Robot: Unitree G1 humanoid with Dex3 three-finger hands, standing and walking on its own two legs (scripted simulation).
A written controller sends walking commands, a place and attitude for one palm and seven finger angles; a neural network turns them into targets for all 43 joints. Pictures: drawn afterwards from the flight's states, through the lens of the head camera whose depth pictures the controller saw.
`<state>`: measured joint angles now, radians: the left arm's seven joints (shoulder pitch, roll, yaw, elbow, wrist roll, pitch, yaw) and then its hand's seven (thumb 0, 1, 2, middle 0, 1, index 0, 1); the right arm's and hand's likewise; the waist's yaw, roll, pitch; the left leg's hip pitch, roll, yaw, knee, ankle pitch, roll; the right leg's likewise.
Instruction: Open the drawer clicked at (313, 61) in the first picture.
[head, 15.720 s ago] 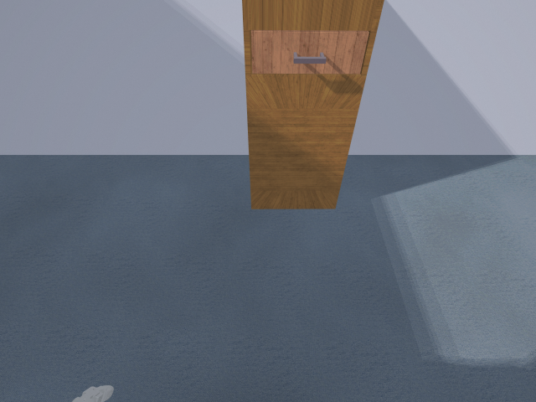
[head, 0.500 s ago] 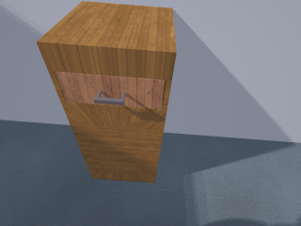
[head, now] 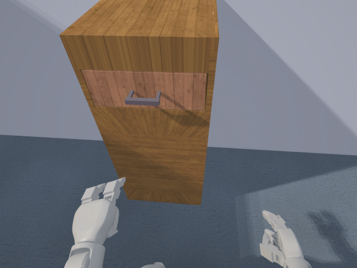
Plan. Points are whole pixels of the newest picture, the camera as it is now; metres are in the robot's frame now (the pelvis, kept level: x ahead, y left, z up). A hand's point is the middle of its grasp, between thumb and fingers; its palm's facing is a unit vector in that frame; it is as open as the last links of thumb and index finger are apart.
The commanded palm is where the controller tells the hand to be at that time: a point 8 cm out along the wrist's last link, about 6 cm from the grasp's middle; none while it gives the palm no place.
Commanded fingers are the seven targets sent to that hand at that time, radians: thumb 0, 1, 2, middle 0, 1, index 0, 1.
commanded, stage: raise the hand with hooked fingers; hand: left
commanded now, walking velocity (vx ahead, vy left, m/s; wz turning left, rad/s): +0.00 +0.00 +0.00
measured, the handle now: (143, 97) +0.59 +0.18 +0.06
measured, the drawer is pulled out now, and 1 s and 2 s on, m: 0.00 0.00 0.00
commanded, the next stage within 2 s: move the hooked fingers above the handle in 1.52 s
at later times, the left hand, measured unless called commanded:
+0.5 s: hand (99, 180) +0.28 +0.21 +0.06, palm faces +0.04 -0.15 -0.99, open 11.3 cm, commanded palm +0.26 +0.23 +0.13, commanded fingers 0.00 -0.15 0.45 -0.28 -0.98 -0.28 -0.98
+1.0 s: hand (86, 122) +0.37 +0.24 +0.15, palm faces +0.12 -0.07 -0.99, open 13.7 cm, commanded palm +0.34 +0.24 +0.21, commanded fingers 0.00 -0.50 0.30 -0.30 -1.20 -0.30 -1.20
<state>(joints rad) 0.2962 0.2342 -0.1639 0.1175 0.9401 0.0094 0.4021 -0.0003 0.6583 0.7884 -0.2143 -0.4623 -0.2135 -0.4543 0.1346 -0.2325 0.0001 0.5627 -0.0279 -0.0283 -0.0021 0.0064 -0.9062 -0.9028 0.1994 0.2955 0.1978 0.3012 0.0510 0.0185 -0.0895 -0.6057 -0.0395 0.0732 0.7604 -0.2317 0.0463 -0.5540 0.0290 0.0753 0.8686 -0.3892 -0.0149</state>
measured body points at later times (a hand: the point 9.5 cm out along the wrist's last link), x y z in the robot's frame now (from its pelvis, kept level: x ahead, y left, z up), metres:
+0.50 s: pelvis +0.06 +0.00 +0.02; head +0.07 -0.03 +0.47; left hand +0.28 +0.22 +0.11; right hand +0.27 -0.20 -0.08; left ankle +0.10 +0.09 -0.70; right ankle +0.04 -0.12 -0.70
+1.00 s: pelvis +0.08 -0.01 +0.03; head +0.10 -0.04 +0.48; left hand +0.36 +0.25 +0.21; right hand +0.31 -0.22 -0.06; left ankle +0.10 +0.09 -0.70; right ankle +0.04 -0.12 -0.70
